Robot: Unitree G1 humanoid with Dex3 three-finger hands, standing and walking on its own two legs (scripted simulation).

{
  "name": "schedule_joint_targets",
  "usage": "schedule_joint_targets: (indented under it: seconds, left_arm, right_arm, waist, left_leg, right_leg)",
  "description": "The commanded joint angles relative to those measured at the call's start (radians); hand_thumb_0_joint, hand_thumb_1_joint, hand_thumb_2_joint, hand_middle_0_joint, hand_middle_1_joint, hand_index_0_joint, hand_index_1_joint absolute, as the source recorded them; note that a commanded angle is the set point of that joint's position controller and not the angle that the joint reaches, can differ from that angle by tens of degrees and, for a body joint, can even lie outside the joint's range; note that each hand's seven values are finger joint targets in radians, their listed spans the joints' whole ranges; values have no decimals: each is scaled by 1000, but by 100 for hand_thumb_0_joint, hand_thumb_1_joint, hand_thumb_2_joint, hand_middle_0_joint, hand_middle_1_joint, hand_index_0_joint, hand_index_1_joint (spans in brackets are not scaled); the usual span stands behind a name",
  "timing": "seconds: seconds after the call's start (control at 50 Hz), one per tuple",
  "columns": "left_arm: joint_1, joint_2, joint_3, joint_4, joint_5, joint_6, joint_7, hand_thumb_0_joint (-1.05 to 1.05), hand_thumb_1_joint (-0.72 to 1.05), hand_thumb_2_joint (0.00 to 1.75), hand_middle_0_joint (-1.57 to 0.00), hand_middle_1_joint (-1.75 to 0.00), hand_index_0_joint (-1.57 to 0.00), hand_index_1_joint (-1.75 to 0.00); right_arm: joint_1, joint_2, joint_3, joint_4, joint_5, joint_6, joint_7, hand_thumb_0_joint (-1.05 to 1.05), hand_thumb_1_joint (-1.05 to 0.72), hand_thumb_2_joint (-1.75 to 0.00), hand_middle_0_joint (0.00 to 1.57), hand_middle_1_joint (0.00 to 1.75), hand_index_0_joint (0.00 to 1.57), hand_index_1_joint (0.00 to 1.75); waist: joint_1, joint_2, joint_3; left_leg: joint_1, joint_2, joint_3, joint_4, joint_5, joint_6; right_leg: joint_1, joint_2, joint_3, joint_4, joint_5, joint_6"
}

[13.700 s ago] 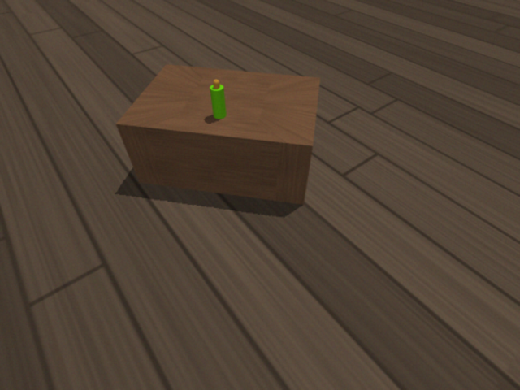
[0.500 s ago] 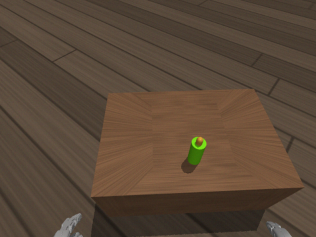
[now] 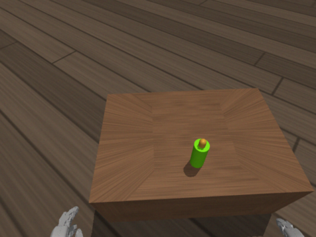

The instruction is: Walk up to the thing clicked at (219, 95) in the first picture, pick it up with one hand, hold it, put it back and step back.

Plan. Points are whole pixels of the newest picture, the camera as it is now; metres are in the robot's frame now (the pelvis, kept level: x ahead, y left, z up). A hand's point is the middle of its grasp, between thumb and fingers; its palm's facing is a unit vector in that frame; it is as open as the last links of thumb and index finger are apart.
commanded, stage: go down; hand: right
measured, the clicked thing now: (199, 151) +0.50 -0.15 -0.25
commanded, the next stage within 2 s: approach in 1.98 s
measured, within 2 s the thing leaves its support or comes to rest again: neither
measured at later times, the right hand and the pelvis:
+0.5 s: hand out of the picture +0.12 -0.26 -0.10, palm faces +0.03 +0.95 -0.32, open 17.3 cm; pelvis -0.02 +0.00 -0.01, yaw +0 degrees
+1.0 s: hand (286, 214) +0.22 -0.30 -0.05, palm faces +0.15 +0.95 -0.28, open 17.3 cm; pelvis -0.03 +0.00 -0.01, yaw -1 degrees
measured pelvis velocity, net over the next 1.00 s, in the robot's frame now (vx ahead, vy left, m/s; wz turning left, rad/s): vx -0.03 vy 0.00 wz -0.02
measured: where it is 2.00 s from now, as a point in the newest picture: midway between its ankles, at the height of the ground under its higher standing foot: outside the picture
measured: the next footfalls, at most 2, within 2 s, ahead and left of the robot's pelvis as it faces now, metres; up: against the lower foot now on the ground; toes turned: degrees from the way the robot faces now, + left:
none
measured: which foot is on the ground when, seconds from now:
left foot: down 0.00-1.00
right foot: down 0.00-1.00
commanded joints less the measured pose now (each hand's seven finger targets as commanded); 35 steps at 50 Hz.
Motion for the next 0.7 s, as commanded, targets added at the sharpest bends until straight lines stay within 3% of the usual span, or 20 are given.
schedule_joint_targets:
  seconds: [0.0,0.06,0.1,0.16,0.3,0.36,0.38,0.44,0.5,0.52,0.54,0.6,0.68]
  left_arm:
    - [-17,143,55,-146,5,-59,18,0,89,89,-19,-29,-18,-30]
    - [-7,139,53,-148,9,-65,23,0,88,89,-19,-29,-18,-30]
    - [-8,136,50,-159,11,-71,28,0,88,90,-19,-29,-18,-30]
    - [-4,131,46,-163,10,-79,34,0,88,90,-19,-29,-18,-30]
    - [-21,139,45,-178,6,-102,51,0,88,89,-19,-30,-19,-30]
    - [-25,137,44,-187,7,-113,53,0,88,89,-19,-30,-19,-30]
    - [-20,139,46,-177,6,-114,53,0,89,89,-19,-30,-19,-30]
    - [-26,138,42,-183,8,-122,56,0,89,89,-19,-30,-19,-30]
    - [-24,131,39,-191,10,-132,62,0,89,89,-19,-30,-19,-30]
    - [-18,131,41,-179,11,-136,64,0,89,90,-19,-30,-19,-30]
    - [-25,128,35,-187,10,-138,65,0,88,89,-19,-30,-18,-30]
    - [-22,135,40,-190,12,-141,70,0,88,89,-19,-30,-19,-30]
    - [-32,135,33,-196,12,-150,80,0,88,90,-19,-29,-18,-30]
  right_arm:
    - [19,-211,-103,-219,-5,0,-20,0,57,-1,6,4,5,4]
    - [41,-201,-102,-252,-2,6,-20,0,57,-1,6,4,5,4]
    - [51,-220,-122,-275,1,9,-23,0,53,-1,6,4,6,4]
    - [65,-210,-114,-297,5,21,-15,0,53,-1,6,4,6,4]
    - [86,-215,-110,-329,12,45,-7,0,49,-2,6,4,6,4]
    - [102,-213,-114,-343,12,51,-8,0,51,-2,6,4,6,4]
    - [100,-195,-98,-334,13,55,-6,0,53,-2,6,4,6,4]
    - [92,-212,-114,-365,15,54,-10,0,54,-2,5,5,5,5]
    - [94,-216,-124,-395,16,49,-18,0,53,-2,5,4,5,4]
    - [118,-193,-105,-375,15,52,-18,0,52,-2,5,4,5,4]
    - [103,-218,-124,-403,17,51,-20,0,51,-2,6,4,5,4]
    - [109,-211,-119,-424,21,50,-20,0,51,-3,5,4,5,4]
    - [45,-238,-142,-432,26,44,-26,0,50,-3,5,4,5,4]
  waist:
    - [0,-67,-202]
    - [-1,-81,-216]
    - [1,-60,-229]
    - [9,-49,-227]
    - [7,-56,-139]
    - [6,-63,-137]
    - [8,-57,-125]
    - [4,-78,-128]
    - [4,-68,-153]
    - [9,-70,-154]
    - [1,-78,-156]
    - [5,-97,-175]
    - [15,-74,-145]
  left_leg:
    - [58,-14,22,-57,394,19]
    - [35,-18,27,-34,382,21]
    - [46,-13,24,-35,396,18]
    - [37,-9,17,-36,404,13]
    - [-13,-16,34,-53,244,18]
    - [-19,-17,37,-55,214,20]
    - [-31,-20,42,-49,199,21]
    - [-49,-22,47,-41,161,24]
    - [-32,-19,41,-45,169,22]
    - [-34,-19,39,-42,178,23]
    - [-38,-18,38,-41,172,22]
    - [-43,-20,41,-25,183,25]
    - [-55,-21,39,-47,121,20]
  right_leg:
    - [133,17,-23,-66,472,-18]
    - [130,11,-14,-51,495,-13]
    - [112,17,-18,-36,469,-19]
    - [86,22,-24,-20,437,-27]
    - [35,21,-15,-58,285,-24]
    - [33,21,-13,-61,254,-24]
    - [29,17,-9,-68,244,-25]
    - [25,14,1,-77,212,-20]
    - [30,18,-8,-60,212,-25]
    - [30,21,-9,-57,218,-24]
    - [23,21,-10,-55,212,-22]
    - [37,16,-2,-56,232,-19]
    - [10,16,-1,-61,153,-24]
